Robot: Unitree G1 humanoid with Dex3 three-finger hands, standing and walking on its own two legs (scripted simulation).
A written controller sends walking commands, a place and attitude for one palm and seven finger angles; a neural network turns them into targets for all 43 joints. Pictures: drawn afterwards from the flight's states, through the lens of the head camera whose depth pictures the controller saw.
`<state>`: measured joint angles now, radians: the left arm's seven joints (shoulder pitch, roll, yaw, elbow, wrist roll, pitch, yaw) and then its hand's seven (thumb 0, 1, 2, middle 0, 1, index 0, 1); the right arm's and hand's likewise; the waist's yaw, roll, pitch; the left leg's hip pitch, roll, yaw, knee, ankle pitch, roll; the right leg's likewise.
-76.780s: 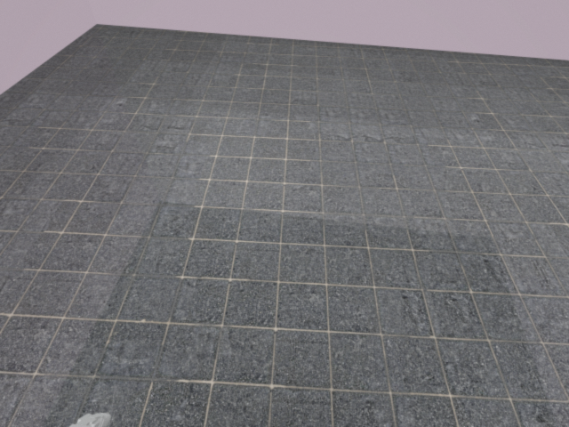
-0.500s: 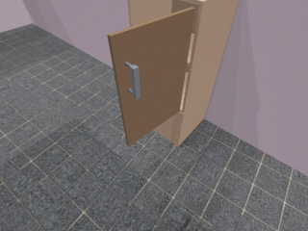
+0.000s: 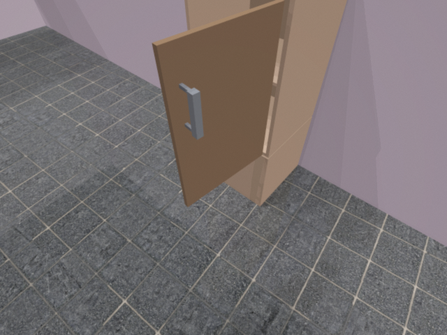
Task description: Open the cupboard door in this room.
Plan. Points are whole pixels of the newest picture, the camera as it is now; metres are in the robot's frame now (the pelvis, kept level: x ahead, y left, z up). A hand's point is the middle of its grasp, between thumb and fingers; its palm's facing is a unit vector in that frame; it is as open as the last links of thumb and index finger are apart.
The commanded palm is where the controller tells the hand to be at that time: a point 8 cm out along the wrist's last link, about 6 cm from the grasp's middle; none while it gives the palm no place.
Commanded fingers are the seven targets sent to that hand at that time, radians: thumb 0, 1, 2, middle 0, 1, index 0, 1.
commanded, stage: look to check the result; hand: left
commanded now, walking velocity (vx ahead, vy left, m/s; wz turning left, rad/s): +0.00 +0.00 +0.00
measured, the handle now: (190, 111) +0.60 +0.11 +0.06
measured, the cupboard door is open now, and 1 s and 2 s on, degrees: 83 83 83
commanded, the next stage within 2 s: stand and wait in 0.14 s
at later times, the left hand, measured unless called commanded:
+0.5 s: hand out of the picture +0.00 +0.15 -0.17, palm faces +0.04 -0.98 -0.18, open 7.4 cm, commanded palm none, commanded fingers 0.00 0.90 0.90 -0.20 -0.30 -0.20 -0.30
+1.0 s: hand out of the picture +0.00 +0.14 -0.17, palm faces +0.04 -0.98 -0.17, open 7.4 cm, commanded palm none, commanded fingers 0.00 0.90 0.90 -0.20 -0.30 -0.20 -0.30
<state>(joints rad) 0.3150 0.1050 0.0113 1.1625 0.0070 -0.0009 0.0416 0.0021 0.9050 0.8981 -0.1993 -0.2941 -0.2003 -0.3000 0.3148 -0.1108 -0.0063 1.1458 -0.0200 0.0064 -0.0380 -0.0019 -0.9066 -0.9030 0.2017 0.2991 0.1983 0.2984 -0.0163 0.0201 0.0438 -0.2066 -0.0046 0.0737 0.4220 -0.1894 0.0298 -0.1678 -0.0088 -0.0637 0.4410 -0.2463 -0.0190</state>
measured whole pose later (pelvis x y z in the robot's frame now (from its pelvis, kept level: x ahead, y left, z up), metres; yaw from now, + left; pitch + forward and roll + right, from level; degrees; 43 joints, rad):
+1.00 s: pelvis +0.03 -0.01 +0.00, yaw +0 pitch -2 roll +0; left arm 0.30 0.11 0.00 1.16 0.00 -0.01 0.04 0.00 0.90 0.90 -0.20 -0.29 -0.20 -0.30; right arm 0.28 -0.12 0.00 1.16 -0.02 0.00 -0.04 0.00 -0.91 -0.90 0.20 0.30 0.20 0.30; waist -0.01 0.01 0.05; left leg -0.15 0.01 0.06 0.39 -0.21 0.01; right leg -0.10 0.01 -0.07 0.38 -0.26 -0.04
